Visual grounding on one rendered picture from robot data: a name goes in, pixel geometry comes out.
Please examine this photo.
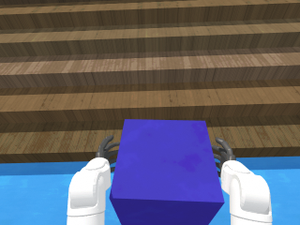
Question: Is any left robot hand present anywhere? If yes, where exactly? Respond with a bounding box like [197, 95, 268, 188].
[96, 135, 120, 173]

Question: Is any right robot hand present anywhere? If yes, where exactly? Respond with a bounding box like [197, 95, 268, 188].
[211, 137, 236, 177]

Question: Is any carton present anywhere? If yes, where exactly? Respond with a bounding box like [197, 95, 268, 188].
[109, 119, 225, 225]

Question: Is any right robot forearm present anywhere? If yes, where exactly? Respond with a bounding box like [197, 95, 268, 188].
[220, 160, 273, 225]

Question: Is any left robot forearm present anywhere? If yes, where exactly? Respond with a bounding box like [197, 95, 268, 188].
[67, 157, 112, 225]

